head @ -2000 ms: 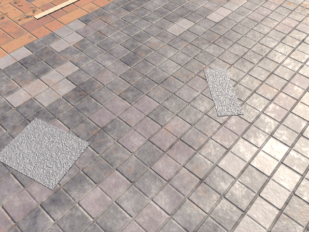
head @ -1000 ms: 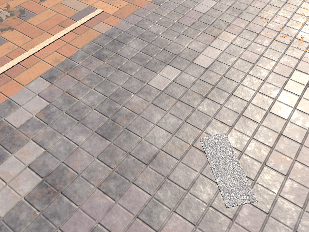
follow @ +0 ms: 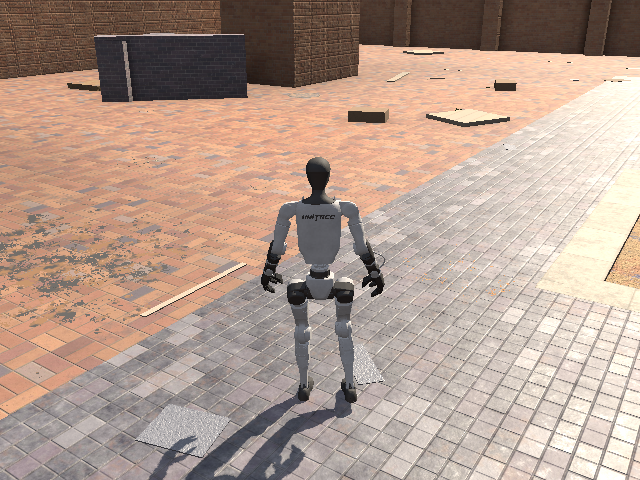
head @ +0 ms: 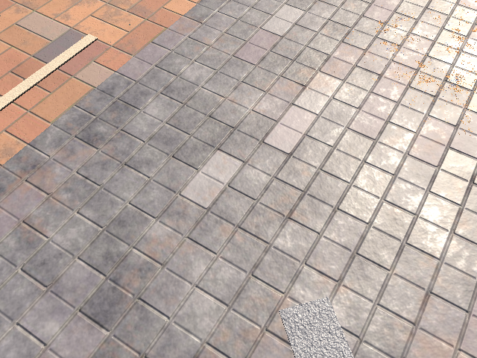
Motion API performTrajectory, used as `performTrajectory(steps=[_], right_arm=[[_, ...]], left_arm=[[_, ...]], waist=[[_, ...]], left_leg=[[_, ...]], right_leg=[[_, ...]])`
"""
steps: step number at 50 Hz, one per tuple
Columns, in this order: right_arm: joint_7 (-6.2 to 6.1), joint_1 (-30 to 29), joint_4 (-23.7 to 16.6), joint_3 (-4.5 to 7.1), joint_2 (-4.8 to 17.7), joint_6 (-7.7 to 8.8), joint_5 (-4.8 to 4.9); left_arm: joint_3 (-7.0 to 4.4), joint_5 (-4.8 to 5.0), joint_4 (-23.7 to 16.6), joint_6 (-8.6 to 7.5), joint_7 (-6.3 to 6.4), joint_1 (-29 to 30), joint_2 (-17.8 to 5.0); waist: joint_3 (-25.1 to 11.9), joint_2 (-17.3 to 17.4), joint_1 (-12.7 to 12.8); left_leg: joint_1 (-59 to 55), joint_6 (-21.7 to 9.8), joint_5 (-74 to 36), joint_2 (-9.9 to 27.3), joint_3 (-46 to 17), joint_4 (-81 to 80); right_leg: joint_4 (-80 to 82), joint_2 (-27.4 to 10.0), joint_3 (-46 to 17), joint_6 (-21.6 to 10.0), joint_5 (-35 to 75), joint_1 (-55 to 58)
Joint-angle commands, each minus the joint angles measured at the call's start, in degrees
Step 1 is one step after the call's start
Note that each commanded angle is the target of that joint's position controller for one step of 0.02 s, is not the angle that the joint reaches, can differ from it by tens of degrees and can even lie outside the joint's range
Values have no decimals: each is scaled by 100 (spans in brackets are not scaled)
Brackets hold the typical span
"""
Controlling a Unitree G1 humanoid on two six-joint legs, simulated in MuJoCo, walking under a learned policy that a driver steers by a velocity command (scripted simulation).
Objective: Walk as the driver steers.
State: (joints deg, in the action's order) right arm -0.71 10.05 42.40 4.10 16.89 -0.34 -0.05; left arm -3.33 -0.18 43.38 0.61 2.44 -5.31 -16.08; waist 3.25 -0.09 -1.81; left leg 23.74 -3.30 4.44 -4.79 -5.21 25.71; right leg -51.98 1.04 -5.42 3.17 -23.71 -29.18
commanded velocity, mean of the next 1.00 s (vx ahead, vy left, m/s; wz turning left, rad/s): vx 0.01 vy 0.00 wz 0.49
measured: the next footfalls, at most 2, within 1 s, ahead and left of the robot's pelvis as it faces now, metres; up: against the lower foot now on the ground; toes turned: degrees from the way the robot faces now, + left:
right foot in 0.16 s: +0.10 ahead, -0.15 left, +0.00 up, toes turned +12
left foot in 0.60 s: +0.02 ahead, +0.10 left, +0.00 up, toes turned +24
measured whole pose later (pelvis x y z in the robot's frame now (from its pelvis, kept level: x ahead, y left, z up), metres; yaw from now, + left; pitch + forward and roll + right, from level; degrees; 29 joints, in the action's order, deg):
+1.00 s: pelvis +0.03 -0.01 +0.00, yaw +30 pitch +1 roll +0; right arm -0.5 8.2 38.0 2.3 15.2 -1.5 -0.2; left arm -3.6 -0.2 42.1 0.4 0.6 -9.7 -16.4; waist 1.1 -0.6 0.2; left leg 16.0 -2.0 15.0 -4.4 -4.8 30.3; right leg -31.6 -1.8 -1.5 2.8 -13.7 -16.5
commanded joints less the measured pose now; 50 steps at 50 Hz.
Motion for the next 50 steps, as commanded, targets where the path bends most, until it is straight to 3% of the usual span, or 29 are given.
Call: performTrajectory(steps=[1,5,7,8,9,10,11,12,13,14,17,20,22,26,28,29,30,31,32,33,35,36,38,42,47,49,50], right_arm=[[-104,-159,-486,293,1012,-11,44],[-123,-203,-580,297,967,-126,61],[-147,-287,-636,280,913,-195,112],[-158,-148,-648,232,750,-212,114],[-138,10,-720,157,426,-201,88],[-101,-77,-881,242,683,-109,65],[-80,96,-732,359,1043,-84,39],[-77,256,-566,409,1084,-126,77],[-113,376,-444,392,939,-197,70],[-112,375,-450,354,808,-246,67],[-65,-84,-738,243,548,-260,160],[3,-361,-968,174,455,-250,144],[61,-389,-1053,142,423,-255,129],[152,-272,-1117,205,555,-324,135],[195,58,-1027,247,530,-342,134],[160,297,-942,308,640,-339,120],[83,543,-944,453,1120,-318,129],[38,498,-1127,533,1734,-264,9],[97,711,-1109,460,1422,-120,-147],[99,456,-1055,387,1272,-21,-141],[23,-156,-1089,286,948,1,56],[-16,-292,-1106,233,872,-19,68],[-62,-300,-1079,181,793,-38,-1],[-93,-227,-962,160,805,-55,-22],[8,-240,-813,86,764,-77,-35],[24,-342,-733,-12,572,-66,27],[26,-125,-654,-74,404,-21,-20]], left_arm=[[-125,13,-183,-56,29,-433,-462],[-162,54,-208,-160,-43,-428,-527],[-203,64,-111,-236,-98,-740,-553],[-283,6,-91,-250,-90,-917,-817],[-380,-132,-172,-203,-45,-829,-1305],[-393,-339,-229,-188,-68,-650,-1354],[-296,-307,-421,-217,-38,-314,-1001],[-242,-199,-476,-223,-12,-65,-766],[-214,-101,-516,-215,7,29,-686],[-189,-42,-505,-202,23,-2,-658],[-205,-76,-435,-117,81,-378,-731],[-288,-67,-406,-52,101,-595,-930],[-350,-43,-445,-32,61,-504,-1077],[-415,70,-437,-41,-53,-422,-1190],[-421,187,-412,-51,-74,-287,-1172],[-384,197,-299,-74,-94,-516,-1005],[-314,24,-286,-92,-126,-712,-732],[-185,-236,-659,-115,-130,-456,-448],[-270,-133,-745,-136,-85,55,-739],[-312,6,-753,-112,-71,124,-849],[-363,-32,-573,-57,9,-80,-916],[-371,-57,-518,-41,9,-215,-911],[-330,-18,-449,-40,-29,-405,-767],[-189,1,-507,-33,-80,-207,-517],[-181,48,-553,-69,-155,-207,-598],[-142,4,-467,-130,-199,-465,-462],[-133,-89,-479,-167,-199,-516,-555]], waist=[[-1177,811,141],[-1057,966,114],[-993,957,319],[-1023,656,322],[-932,-691,104],[-743,-1760,75],[-710,-1191,11],[-638,-801,-79],[-620,-641,-88],[-540,-647,-12],[-502,-852,264],[-679,-991,458],[-730,-1054,471],[-714,-1134,411],[-730,-1032,162],[-801,-753,96],[-947,370,129],[-914,1921,188],[-1336,1252,-312],[-1052,999,-130],[-791,697,152],[-830,734,247],[-983,744,303],[-898,821,140],[-636,878,50],[-592,701,315],[-686,463,272]], left_leg=[[-668,-915,401,1261,-1638,-880],[-739,-755,869,1202,-2059,-763],[-547,-534,900,987,-2041,-487],[-155,-276,1339,723,-1814,-50],[752,64,2385,-7,-853,1260],[1281,307,3097,-264,-236,2614],[1211,430,2792,24,-431,3501],[1224,514,2435,49,-351,3855],[1300,623,2157,88,-262,4157],[1437,724,1990,124,-223,4423],[1569,912,1682,294,158,3926],[1297,979,1765,537,305,3079],[762,907,1820,621,508,2521],[15,641,1678,554,841,1474],[-652,351,903,430,1009,330],[-1329,154,262,337,890,-265],[-2424,-192,-1443,1118,-302,-452],[-2850,-1337,-3282,2609,-2347,-297],[-2529,-1867,-2838,2751,-2435,-459],[-2300,-1604,-2335,2393,-1895,-512],[-1948,-1050,-1713,1881,-1309,-504],[-1688,-1005,-1906,1752,-1115,-510],[-1574,-1008,-1919,1623,-911,-526],[-1512,-977,-1178,1550,-912,-518],[-1114,-1011,-452,1595,-1287,-441],[-876,-733,-233,1386,-1229,-252],[-678,-422,153,1177,-1166,-163]], right_leg=[[671,107,76,104,445,583],[1558,158,61,9,577,835],[2637,132,179,-159,1150,1471],[3084,-450,-229,-376,1234,1999],[3487,-1734,-1546,-966,1476,2384],[3757,-2460,-2602,-1740,2137,1868],[3641,-2334,-2220,-1789,2355,1806],[3463,-1949,-1534,-1501,2492,1810],[3345,-1651,-1083,-1293,2511,1957],[3288,-1602,-843,-1297,2820,2033],[3300,-1476,-296,-1424,3211,2421],[3250,-1700,-171,-1546,3362,2812],[3252,-1786,31,-1558,3448,2615],[3065,-1923,248,-1474,3461,2445],[2629,-1856,485,-1192,3274,2256],[2166,-1673,757,-858,2799,1888],[913,-1209,1292,-319,1376,768],[-566,-344,1310,172,-1531,-974],[-1522,-264,368,172,-1678,-1028],[-1761,-357,211,92,-1217,-1096],[-1454,-459,141,71,-355,-1064],[-1471,-396,203,116,-73,-746],[-1261,-306,296,176,275,-388],[109,-346,317,183,438,95],[1355,-272,407,41,321,928],[2761,-221,496,-104,1398,1716],[3046,-488,167,-209,2187,2255]])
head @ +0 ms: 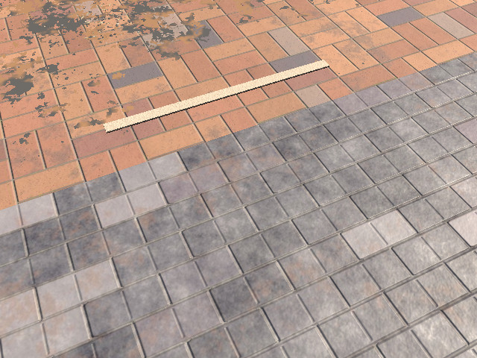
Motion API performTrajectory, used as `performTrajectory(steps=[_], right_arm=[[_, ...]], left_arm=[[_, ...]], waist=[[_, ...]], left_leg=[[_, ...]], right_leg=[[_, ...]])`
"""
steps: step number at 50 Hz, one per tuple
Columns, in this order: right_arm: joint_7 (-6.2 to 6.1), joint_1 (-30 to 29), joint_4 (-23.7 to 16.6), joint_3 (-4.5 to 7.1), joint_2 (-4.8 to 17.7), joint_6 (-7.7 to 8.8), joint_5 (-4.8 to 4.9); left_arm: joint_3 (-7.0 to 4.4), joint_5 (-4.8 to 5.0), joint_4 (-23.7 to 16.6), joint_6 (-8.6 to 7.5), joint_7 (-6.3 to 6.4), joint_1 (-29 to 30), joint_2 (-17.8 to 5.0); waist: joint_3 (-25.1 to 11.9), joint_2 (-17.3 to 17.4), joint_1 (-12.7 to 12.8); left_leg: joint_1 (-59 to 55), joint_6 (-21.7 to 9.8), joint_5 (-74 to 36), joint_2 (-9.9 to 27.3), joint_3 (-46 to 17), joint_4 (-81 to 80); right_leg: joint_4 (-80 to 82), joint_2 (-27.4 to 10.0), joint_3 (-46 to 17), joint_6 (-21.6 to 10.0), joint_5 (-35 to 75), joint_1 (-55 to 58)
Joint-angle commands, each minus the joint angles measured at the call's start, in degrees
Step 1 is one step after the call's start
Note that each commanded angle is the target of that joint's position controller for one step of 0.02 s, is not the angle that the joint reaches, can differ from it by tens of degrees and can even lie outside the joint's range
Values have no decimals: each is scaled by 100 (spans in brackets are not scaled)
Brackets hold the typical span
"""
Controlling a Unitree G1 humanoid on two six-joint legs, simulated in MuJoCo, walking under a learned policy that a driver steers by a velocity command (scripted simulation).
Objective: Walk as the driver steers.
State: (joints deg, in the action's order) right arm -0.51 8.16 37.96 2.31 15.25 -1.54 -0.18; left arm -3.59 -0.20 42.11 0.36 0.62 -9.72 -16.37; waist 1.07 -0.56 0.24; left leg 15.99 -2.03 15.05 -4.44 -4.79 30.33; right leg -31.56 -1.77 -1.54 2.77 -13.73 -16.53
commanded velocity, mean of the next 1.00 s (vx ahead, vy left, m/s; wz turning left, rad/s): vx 0.24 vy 0.00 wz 0.04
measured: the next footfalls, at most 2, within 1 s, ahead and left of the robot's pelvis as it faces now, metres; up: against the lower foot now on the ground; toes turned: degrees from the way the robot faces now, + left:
right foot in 1.00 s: +0.44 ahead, -0.13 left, +0.00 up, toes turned -1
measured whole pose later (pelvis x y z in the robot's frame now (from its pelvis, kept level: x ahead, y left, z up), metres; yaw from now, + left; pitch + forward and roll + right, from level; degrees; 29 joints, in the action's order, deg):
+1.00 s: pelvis +0.26 -0.03 -0.02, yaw +1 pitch +2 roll +0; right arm -0.8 28.6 50.7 2.9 15.6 2.6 0.6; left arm -1.3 1.2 36.9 -5.3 -2.9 1.3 -14.6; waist 2.0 -0.6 -4.9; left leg -7.9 0.1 28.0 1.0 -0.4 20.4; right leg -30.0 0.3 2.3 -4.4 -1.3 -30.0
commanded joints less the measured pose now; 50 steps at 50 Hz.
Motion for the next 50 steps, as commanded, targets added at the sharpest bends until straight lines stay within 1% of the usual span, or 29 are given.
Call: performTrajectory(steps=[1,2,3,4,6,15,16,18,20,21,22,24,26,27,28,29,30,31,32,33,35,37,40,42,45,47,48,49,50], right_arm=[[16,323,-167,79,481,153,-137],[11,558,-140,92,415,167,-108],[-10,353,-68,109,601,151,-159],[-16,120,-73,154,693,123,-132],[-43,22,-62,162,668,43,-94],[-68,255,278,160,447,95,-48],[-81,358,349,151,408,89,-46],[-104,465,417,182,454,92,4],[-89,357,308,177,386,220,61],[-65,273,248,172,328,317,111],[-41,128,197,174,346,407,134],[35,245,230,190,351,532,161],[110,968,588,231,341,610,149],[120,1411,791,295,462,611,102],[85,2004,893,403,859,632,82],[148,2318,865,514,1373,675,71],[139,2098,796,392,1020,735,26],[121,1894,724,314,777,774,35],[116,1753,675,293,733,778,35],[118,1625,667,253,681,750,39],[110,1646,688,162,473,675,16],[67,1746,724,163,540,624,64],[-24,1828,764,184,754,574,53],[-37,1987,842,207,872,576,70],[-30,1955,936,241,924,575,148],[-35,1844,947,284,1024,540,131],[-40,1778,941,310,1093,505,109],[-53,1728,922,290,1051,456,79],[-79,1742,805,217,898,445,-9]], left_arm=[[-168,-150,-424,-153,14,-141,-924],[-140,-141,-322,-158,-10,140,-885],[-48,-102,-436,-187,-53,411,-492],[-30,-106,-424,-210,-66,417,-430],[-41,-90,-385,-280,-66,274,-553],[57,-54,-310,-247,11,77,-400],[68,-58,-267,-237,11,11,-373],[12,7,-221,-191,25,-77,-552],[-30,78,-137,-204,59,-381,-723],[-67,94,-69,-231,70,-518,-842],[-92,108,-33,-258,81,-597,-903],[-98,121,-57,-290,65,-434,-905],[-70,198,-179,-242,18,72,-802],[-15,165,-220,-254,8,173,-587],[112,119,-387,-312,-15,352,-165],[89,185,-648,-431,15,455,-270],[-15,273,-601,-509,10,367,-583],[-24,304,-509,-559,-39,192,-591],[-16,249,-430,-597,-70,149,-528],[-29,183,-431,-619,-108,253,-521],[-13,142,-433,-606,-225,338,-395],[44,109,-512,-574,-289,561,-231],[153,128,-739,-594,-337,1186,-25],[148,159,-832,-604,-363,1444,-101],[91,189,-926,-622,-396,1537,-308],[10,161,-881,-629,-389,1251,-499],[-69,142,-772,-611,-353,798,-640],[-190,145,-507,-577,-291,-95,-830],[-272,106,-284,-535,-213,-1130,-1087]], waist=[[-602,-237,-165],[-611,-1050,-508],[-483,-858,-349],[-334,-729,-210],[-221,-514,-84],[-226,89,4],[-338,77,1],[-77,-140,36],[360,-592,111],[519,-825,108],[692,-833,158],[626,-844,24],[375,-761,-409],[185,-531,-566],[15,580,-718],[34,1756,-796],[211,1176,-641],[318,808,-488],[262,540,-425],[357,434,-380],[288,571,-336],[292,521,-391],[446,518,-542],[546,611,-599],[645,656,-429],[355,710,-168],[-21,787,105],[-591,729,562],[-1350,399,959]], left_leg=[[330,-212,-176,684,-798,-106],[-41,48,403,382,-271,-191],[-376,197,126,467,-258,-291],[-295,174,-71,430,-265,-290],[-233,76,-422,467,-365,-301],[-229,119,-849,526,-443,-394],[-282,116,-420,461,-366,-386],[142,37,1134,207,-64,-81],[894,9,1468,150,268,592],[1154,22,1200,225,496,974],[1244,-8,1081,403,428,1150],[969,-147,1208,552,419,907],[-751,-254,265,327,700,-226],[-1483,-241,-14,384,466,-310],[-2085,-628,996,1327,-1185,-1105],[-2453,-1444,1399,2411,-3371,-1919],[-2442,-1660,1361,2619,-3560,-1925],[-2513,-1498,1219,2433,-3008,-1842],[-2533,-1295,998,2235,-2492,-1877],[-2454,-1147,415,2118,-2104,-1948],[-2188,-961,-824,1788,-1298,-2080],[-2003,-952,-1551,1613,-757,-2156],[-1438,-871,-1633,1415,-239,-2306],[-1242,-878,-1475,1500,-178,-2416],[-1614,-773,-1841,1792,-166,-2273],[-1980,-629,-3250,1856,-57,-1745],[-2053,-548,-4324,1789,54,-1135],[-1793,-404,-4944,1556,254,-65],[-572,-235,-3670,1350,306,1520]], right_leg=[[898,-904,-832,-417,2440,1345],[890,-1112,-1042,-899,1814,645],[1019,-870,-934,-899,923,306],[975,-614,-701,-692,447,287],[887,-427,-505,-491,288,289],[620,-234,-289,-479,508,500],[674,-187,-257,-497,7,533],[880,-216,-477,-723,-1757,395],[1540,-900,-1541,-1206,-3122,382],[1885,-1391,-2197,-1485,-3439,452],[2042,-1646,-2578,-1662,-3343,315],[2015,-1598,-2322,-1589,-2716,255],[1644,-982,-1299,-1202,-1949,-536],[1021,-642,-825,-975,-1456,-909],[-629,30,18,-546,-1027,-1647],[-2150,461,157,-366,-1637,-2650],[-3120,192,-296,-432,-1954,-3220],[-3440,-20,-418,-559,-1448,-3487],[-3430,-191,-335,-637,-933,-3576],[-3246,-329,-298,-642,-526,-3613],[-2832,-416,-78,-536,9,-3222],[-2221,-356,153,-352,397,-3022],[-872,-165,375,-208,1213,-2348],[-373,-28,445,-212,1541,-1909],[26,-22,261,-452,1530,-1791],[115,127,325,-662,1242,-1329],[104,297,463,-797,1101,-690],[148,437,590,-962,1122,488],[-142,-332,-256,-1250,1033,2311]])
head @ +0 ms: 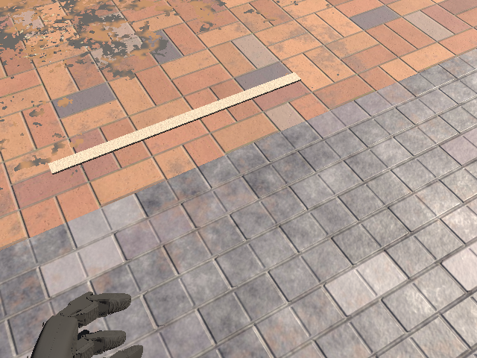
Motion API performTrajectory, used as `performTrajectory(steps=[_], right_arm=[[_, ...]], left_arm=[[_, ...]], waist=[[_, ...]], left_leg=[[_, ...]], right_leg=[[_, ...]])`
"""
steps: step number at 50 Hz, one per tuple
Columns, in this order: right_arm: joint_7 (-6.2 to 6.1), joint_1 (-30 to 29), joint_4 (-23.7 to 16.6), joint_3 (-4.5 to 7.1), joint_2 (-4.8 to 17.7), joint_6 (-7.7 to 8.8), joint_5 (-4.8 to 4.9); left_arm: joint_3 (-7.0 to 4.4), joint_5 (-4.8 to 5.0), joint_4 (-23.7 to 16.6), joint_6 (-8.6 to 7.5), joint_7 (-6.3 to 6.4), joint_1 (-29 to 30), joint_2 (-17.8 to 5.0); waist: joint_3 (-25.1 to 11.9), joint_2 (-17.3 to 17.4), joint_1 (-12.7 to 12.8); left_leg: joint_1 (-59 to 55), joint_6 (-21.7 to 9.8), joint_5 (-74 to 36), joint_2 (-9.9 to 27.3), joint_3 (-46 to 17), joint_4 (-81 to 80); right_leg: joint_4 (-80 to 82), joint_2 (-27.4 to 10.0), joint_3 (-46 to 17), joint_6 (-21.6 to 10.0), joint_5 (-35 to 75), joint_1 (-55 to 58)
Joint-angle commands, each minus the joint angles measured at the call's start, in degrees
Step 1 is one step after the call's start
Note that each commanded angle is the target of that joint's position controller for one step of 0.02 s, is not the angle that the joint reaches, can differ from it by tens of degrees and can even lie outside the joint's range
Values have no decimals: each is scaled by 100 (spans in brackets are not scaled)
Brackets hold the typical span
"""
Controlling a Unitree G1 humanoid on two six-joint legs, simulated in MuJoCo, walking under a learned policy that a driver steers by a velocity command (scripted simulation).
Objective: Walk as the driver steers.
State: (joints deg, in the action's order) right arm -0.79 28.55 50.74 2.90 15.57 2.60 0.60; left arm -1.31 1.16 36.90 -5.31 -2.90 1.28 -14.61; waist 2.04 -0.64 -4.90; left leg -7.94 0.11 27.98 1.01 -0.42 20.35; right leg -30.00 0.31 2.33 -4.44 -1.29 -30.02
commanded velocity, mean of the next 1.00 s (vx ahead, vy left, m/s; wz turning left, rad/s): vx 0.49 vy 0.00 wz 0.00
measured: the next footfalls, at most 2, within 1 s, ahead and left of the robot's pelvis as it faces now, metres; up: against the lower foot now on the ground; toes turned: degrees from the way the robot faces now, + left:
left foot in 0.54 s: +0.48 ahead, +0.13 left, +0.00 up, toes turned +1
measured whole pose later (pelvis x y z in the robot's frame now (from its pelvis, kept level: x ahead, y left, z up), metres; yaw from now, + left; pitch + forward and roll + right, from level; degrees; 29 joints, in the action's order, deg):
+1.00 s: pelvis +0.55 +0.02 +0.02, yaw -1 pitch +2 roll +2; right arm 0.1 21.3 50.6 3.1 16.4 3.9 1.1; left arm -1.4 0.7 42.8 -4.3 -2.2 -2.9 -15.0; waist 1.0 -2.5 -4.6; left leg -2.5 -1.0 17.3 -2.6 2.7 12.9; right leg -31.0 -4.2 -1.0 -1.1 1.4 -33.6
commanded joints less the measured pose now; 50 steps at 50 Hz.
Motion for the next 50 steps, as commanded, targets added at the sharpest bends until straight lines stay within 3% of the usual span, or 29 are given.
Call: performTrajectory(steps=[1,2,3,4,5,6,7,10,13,16,21,23,25,26,27,28,29,30,31,32,33,35,37,40,43,46,50], right_arm=[[1,521,-592,-83,-37,127,-63],[46,318,-471,0,442,263,69],[80,-371,-674,119,816,324,236],[65,-797,-780,99,825,368,214],[39,-983,-808,111,756,372,111],[29,-879,-766,134,710,315,55],[27,-732,-709,120,601,245,48],[-10,-895,-767,88,459,101,-18],[-3,-1597,-988,60,439,139,-75],[70,-2229,-1130,-8,308,233,-48],[241,-3058,-1446,-40,342,309,38],[307,-3109,-1533,-18,431,333,39],[323,-2702,-1460,54,610,349,31],[297,-2012,-1264,165,796,354,19],[240,-1021,-1014,299,1123,344,-20],[204,-325,-908,453,1735,306,-131],[213,-129,-838,363,1365,274,-46],[205,-479,-875,236,1024,263,-20],[192,-903,-950,188,891,248,-22],[209,-1240,-970,143,751,248,-50],[222,-1450,-998,98,604,278,-92],[245,-1576,-959,109,603,339,-88],[230,-1525,-848,148,728,393,-66],[155,-1317,-686,175,832,361,-52],[104,-1071,-543,195,949,314,-9],[88,-736,-338,222,1037,246,40],[36,-705,-188,275,1114,119,72]], left_arm=[[-586,-146,370,33,118,-2628,-1797],[-458,-79,388,30,105,-2579,-1270],[-379,-49,375,29,130,-2082,-1031],[-342,-61,336,28,137,-1708,-916],[-319,-127,331,6,117,-1429,-823],[-279,-204,322,-36,100,-1260,-677],[-277,-200,349,-67,89,-1183,-632],[-304,-122,537,-173,93,-1283,-730],[-336,-102,687,-143,174,-1554,-884],[-350,-49,801,-78,229,-1835,-1014],[-365,3,1103,77,253,-2418,-1126],[-386,11,1173,156,279,-2459,-1178],[-411,8,1178,217,303,-2339,-1271],[-391,-2,1161,251,311,-2225,-1248],[-295,-73,1072,249,327,-2221,-1039],[-99,-107,886,139,284,-2800,-444],[-82,-66,974,10,259,-2753,-479],[-228,94,840,-71,219,-2257,-1023],[-228,133,714,-106,212,-1845,-1035],[-229,43,675,-100,226,-1637,-971],[-262,-20,701,-44,238,-1685,-927],[-225,-39,799,88,240,-1934,-689],[-205,-73,735,167,271,-1789,-604],[-173,-110,550,146,266,-1174,-526],[-120,-81,407,77,200,-558,-409],[-116,-33,239,38,124,-86,-451],[-168,-36,135,-10,20,-37,-635]], waist=[[-2390,-1387,976],[-2497,-1329,1149],[-1334,-948,1072],[-798,-342,917],[-475,-97,712],[-418,-220,491],[-430,-344,374],[-167,-291,291],[60,-150,478],[142,-111,738],[274,-136,1040],[218,-227,955],[-65,-384,666],[-503,-347,267],[-1282,-190,-142],[-2232,996,-67],[-2583,1491,-153],[-1730,1053,-168],[-1105,718,-20],[-649,407,145],[-459,476,346],[-395,575,558],[-233,496,617],[-48,386,462],[71,382,231],[181,384,66],[137,465,226]], left_leg=[[3935,-58,-746,-355,-140,4847],[4563,-112,348,-358,-900,5630],[5102,-158,-17,-27,-726,5823],[4943,-214,-554,277,-552,5560],[4715,-209,-917,481,-475,5210],[4331,-222,-1166,665,-538,4976],[4087,-195,-1271,720,-533,4839],[4199,-40,-1559,814,-426,4287],[4650,94,-2528,839,-377,3221],[4411,97,-3393,632,-163,1996],[4534,-19,-3276,415,-89,1101],[4490,-167,-2804,338,-96,887],[3791,-346,-2358,126,72,740],[2795,-511,-2417,-53,248,558],[1162,-781,-2594,303,-77,800],[-1292,-1656,-1939,1818,-2521,785],[-1690,-1940,-1324,2222,-4145,-70],[-1095,-1642,-1008,2019,-3461,-215],[-263,-1471,-1328,1800,-2678,-327],[521,-1403,-1791,1561,-2155,-540],[1055,-1327,-2140,1366,-1786,-742],[1604,-1388,-2544,1200,-1389,-1062],[1810,-1456,-2931,1160,-1034,-1252],[1723,-1362,-3109,1019,-615,-1369],[1666,-1198,-2937,893,-303,-1402],[1206,-1174,-2769,1113,-365,-1266],[481,-1003,-3322,1434,-485,-770]], right_leg=[[412,-2082,-3676,-1467,-1880,5476],[1410,-2182,-4949,-1480,-2854,5341],[1499,-2033,-4026,-1194,-2808,4492],[1571,-1811,-3223,-1036,-2179,3566],[1689,-1582,-2664,-962,-1494,2786],[1838,-1365,-2245,-905,-1040,2302],[2006,-1277,-2024,-944,-876,2023],[2351,-1208,-1498,-1075,-522,1583],[2467,-1116,-1159,-1020,-241,1770],[2439,-956,-761,-813,-53,1906],[2082,-1290,-813,-762,60,2846],[1793,-1469,-895,-670,448,3272],[1248,-1463,-847,-537,1627,3467],[414,-1225,-625,-404,2483,3342],[-885,-938,-397,-215,2133,2586],[-3174,-105,-32,234,29,185],[-4132,297,-741,287,-3122,-849],[-4541,-72,-952,206,-2932,-1390],[-4372,-378,-737,169,-2411,-1421],[-3986,-574,-627,203,-2003,-1267],[-3668,-754,-662,236,-1699,-927],[-3439,-816,-605,354,-1427,-483],[-3050,-853,-564,481,-1110,-608],[-1938,-842,-512,577,-176,-818],[-830,-647,-328,552,623,-532],[-320,-543,-332,475,686,-556],[55,-446,-359,183,-47,-437]])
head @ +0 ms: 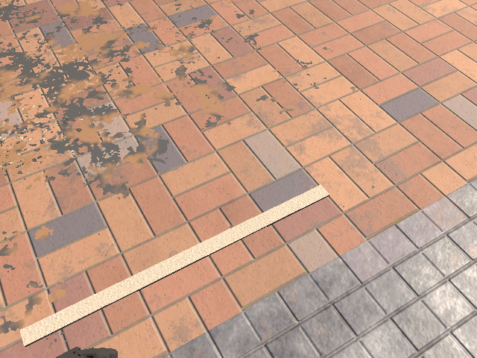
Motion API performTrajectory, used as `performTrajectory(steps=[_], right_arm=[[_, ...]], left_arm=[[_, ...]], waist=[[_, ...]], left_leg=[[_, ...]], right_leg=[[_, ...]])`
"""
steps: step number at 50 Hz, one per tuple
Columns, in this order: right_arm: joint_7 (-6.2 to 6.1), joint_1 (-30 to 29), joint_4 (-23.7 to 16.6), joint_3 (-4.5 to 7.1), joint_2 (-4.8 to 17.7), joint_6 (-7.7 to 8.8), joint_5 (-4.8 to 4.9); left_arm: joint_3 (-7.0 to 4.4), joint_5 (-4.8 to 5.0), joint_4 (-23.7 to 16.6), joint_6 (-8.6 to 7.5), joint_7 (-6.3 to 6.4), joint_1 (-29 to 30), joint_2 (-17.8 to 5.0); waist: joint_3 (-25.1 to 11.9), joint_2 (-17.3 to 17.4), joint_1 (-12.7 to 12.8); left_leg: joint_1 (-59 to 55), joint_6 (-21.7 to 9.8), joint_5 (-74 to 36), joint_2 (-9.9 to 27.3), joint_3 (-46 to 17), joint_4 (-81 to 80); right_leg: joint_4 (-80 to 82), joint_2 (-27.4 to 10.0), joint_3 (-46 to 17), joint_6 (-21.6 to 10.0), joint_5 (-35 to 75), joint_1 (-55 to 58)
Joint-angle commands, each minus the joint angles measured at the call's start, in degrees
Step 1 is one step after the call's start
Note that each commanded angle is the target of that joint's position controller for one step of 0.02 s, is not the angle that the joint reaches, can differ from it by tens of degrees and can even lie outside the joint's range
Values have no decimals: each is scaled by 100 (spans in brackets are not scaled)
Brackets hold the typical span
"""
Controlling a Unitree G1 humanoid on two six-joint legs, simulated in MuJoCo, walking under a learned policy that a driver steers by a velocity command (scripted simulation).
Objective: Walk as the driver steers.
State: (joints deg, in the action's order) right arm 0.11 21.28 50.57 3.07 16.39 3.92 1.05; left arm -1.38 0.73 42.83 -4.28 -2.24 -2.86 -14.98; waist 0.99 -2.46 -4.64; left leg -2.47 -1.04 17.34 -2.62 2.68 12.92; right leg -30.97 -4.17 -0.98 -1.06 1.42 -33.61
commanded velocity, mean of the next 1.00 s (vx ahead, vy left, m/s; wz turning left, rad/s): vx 0.50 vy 0.00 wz -0.17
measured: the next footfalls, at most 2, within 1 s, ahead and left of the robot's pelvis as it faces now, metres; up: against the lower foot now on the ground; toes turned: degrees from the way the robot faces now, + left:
right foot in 0.06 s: +0.21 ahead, -0.13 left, +0.00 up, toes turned -2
left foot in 0.60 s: +0.51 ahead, +0.11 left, +0.00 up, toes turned +1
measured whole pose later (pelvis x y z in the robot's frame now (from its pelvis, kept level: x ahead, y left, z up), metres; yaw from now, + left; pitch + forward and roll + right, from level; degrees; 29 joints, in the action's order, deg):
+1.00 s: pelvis +0.54 +0.00 +0.00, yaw -12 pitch +0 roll +3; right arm -0.5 16.9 51.9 3.9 15.0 5.1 -0.5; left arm -3.9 1.2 46.2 -1.5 -1.4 -8.2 -15.6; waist 1.8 -2.0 -3.4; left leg -2.3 -1.3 14.6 -1.8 13.4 12.0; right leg -42.8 -6.9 -1.8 -1.0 0.8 -38.6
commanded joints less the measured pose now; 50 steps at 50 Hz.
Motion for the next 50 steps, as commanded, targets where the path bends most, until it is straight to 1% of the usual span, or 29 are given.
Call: performTrajectory(steps=[1,2,3,4,5,6,7,8,9,10,13,16,20,23,25,28,29,30,31,32,33,34,35,36,37,39,41,46,50], right_arm=[[-65,-51,-168,269,1072,-44,24],[-74,-160,-178,259,1061,-83,18],[-89,-110,-213,179,872,-105,-39],[-64,414,-403,-1,357,-35,-123],[-35,582,-317,-77,159,89,-78],[13,141,-396,72,760,197,68],[31,-339,-539,89,837,254,149],[7,-585,-585,87,782,256,80],[-16,-607,-573,123,755,209,-2],[-15,-483,-535,115,655,146,-23],[-47,-475,-534,78,428,0,-65],[-48,-1038,-713,61,372,3,-105],[39,-1799,-895,-10,205,81,-64],[128,-2280,-1068,-30,215,122,-18],[196,-2472,-1181,-25,266,152,-4],[238,-2191,-1173,55,475,195,-23],[215,-1634,-1024,143,623,212,-39],[155,-693,-754,290,928,220,-70],[78,338,-604,405,1380,193,-147],[110,366,-513,419,1533,153,-158],[102,204,-596,273,917,152,-108],[78,-192,-632,204,704,169,-97],[82,-574,-655,163,582,188,-116],[92,-835,-649,130,421,211,-133],[92,-972,-623,117,360,246,-187],[89,-1066,-541,139,348,307,-195],[52,-1053,-454,188,472,334,-208],[-69,-916,-312,251,680,258,-193],[-115,-530,-150,318,846,127,-99]], left_arm=[[-202,1,-403,-123,-48,138,-684],[-296,-13,-234,-127,-25,-443,-830],[-440,-27,40,-119,30,-1376,-1123],[-576,-140,146,-97,77,-2126,-1718],[-540,-31,237,-57,54,-2320,-1560],[-410,14,185,-62,51,-2034,-1188],[-358,-14,108,-60,70,-1653,-1013],[-315,-55,74,-68,63,-1287,-883],[-265,-103,39,-97,54,-1054,-701],[-252,-138,38,-117,47,-952,-659],[-296,-86,171,-206,61,-1024,-782],[-327,-70,326,-179,142,-1242,-896],[-337,-12,514,-120,206,-1573,-996],[-349,20,714,-42,218,-1908,-1037],[-368,34,814,29,237,-2004,-1064],[-408,59,874,112,271,-1939,-1152],[-409,65,852,140,277,-1797,-1178],[-346,24,801,148,280,-1758,-1033],[-204,-138,626,127,280,-1815,-666],[-60,-2,626,6,239,-2564,-85],[-232,149,704,-63,230,-2129,-831],[-313,235,552,-94,227,-1656,-1026],[-314,205,539,-81,264,-1462,-931],[-347,134,549,-33,284,-1405,-852],[-356,131,585,43,277,-1563,-731],[-342,141,580,181,269,-1632,-489],[-349,109,446,267,278,-1424,-433],[-305,51,156,215,139,-698,-322],[-240,40,-199,204,-2,54,-250]], waist=[[94,708,356],[-254,680,696],[-917,520,1066],[-1885,-568,1028],[-2369,-1464,1012],[-1662,-878,1096],[-1011,-542,996],[-540,-152,825],[-342,-168,647],[-303,-279,511],[-173,-173,381],[12,-36,509],[181,-39,790],[314,-25,961],[357,-58,955],[161,-184,659],[-156,-202,313],[-805,-89,-99],[-1774,713,-394],[-2361,2155,41],[-1827,1316,-197],[-1037,1083,-127],[-659,709,64],[-341,709,205],[-272,854,374],[-130,803,503],[35,674,536],[241,523,349],[465,398,68]], left_leg=[[-134,-820,-2903,1766,-753,277],[-55,-700,-3770,1562,-566,994],[487,-519,-3729,1238,-325,2187],[2453,-156,-1819,571,-33,4388],[3843,28,1517,-126,-546,5710],[4492,-65,1456,242,-988,6226],[4639,-151,966,539,-822,6135],[4481,-138,482,789,-679,5771],[4184,-120,147,978,-706,5411],[3860,-83,-51,1051,-717,5269],[3794,76,-427,1112,-638,4779],[4151,202,-1305,1117,-599,3799],[3869,189,-2307,889,-364,2439],[3951,125,-2304,779,-332,1949],[4052,8,-2004,733,-370,1725],[3383,-201,-1370,536,-300,1482],[2535,-314,-1365,363,-148,1307],[1048,-501,-1552,472,-226,1403],[-745,-843,-1642,1700,-1554,1610],[-2167,-1615,-399,2746,-4027,855],[-1697,-1364,292,2542,-3862,536],[-946,-1108,135,2372,-2956,394],[-208,-987,-329,2153,-2371,194],[330,-919,-687,1950,-1863,-19],[702,-861,-932,1832,-1480,-200],[1043,-916,-1401,1761,-951,-446],[1108,-962,-1761,1773,-546,-573],[863,-854,-2085,1618,352,-690],[197,-813,-2307,1831,685,-557]], right_leg=[[210,122,91,-242,-520,320],[353,313,286,-375,-538,1160],[218,201,182,-568,-406,2586],[159,-1222,-1889,-1298,-684,4851],[1154,-1827,-4021,-1853,-1704,5634],[1370,-1684,-3657,-1595,-2316,5161],[1451,-1487,-2871,-1384,-2149,4412],[1623,-1257,-2278,-1282,-1630,3602],[1789,-1066,-1884,-1205,-1175,3068],[1949,-959,-1664,-1198,-895,2727],[2292,-873,-1131,-1324,-243,2373],[2421,-774,-735,-1259,84,2522],[2472,-590,-299,-1059,-11,2634],[2317,-784,-327,-1062,-21,3127],[2104,-974,-390,-1014,205,3552],[1517,-1079,-538,-870,1254,3829],[907,-914,-445,-774,2049,3708],[-181,-585,-264,-607,2037,3142],[-2070,-102,6,-384,73,1871],[-3685,773,-219,-126,-3499,-156],[-4218,429,-777,-154,-3449,-675],[-4204,174,-657,-198,-2877,-902],[-4005,-82,-552,-157,-2380,-676],[-3725,-225,-553,-117,-2048,-498],[-3613,-350,-587,-87,-1806,-148],[-3497,-406,-528,-26,-1618,-32],[-3236,-439,-560,37,-1257,-325],[-1637,-360,-267,75,31,-442],[-844,-272,101,-63,53,-611]])
Velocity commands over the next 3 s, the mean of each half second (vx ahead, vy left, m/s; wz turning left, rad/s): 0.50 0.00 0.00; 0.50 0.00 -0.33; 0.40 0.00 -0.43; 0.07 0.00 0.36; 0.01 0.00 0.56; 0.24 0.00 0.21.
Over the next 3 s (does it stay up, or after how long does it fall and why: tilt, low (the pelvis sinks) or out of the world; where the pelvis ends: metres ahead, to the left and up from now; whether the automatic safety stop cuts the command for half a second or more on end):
stays up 0.99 -0.16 0.00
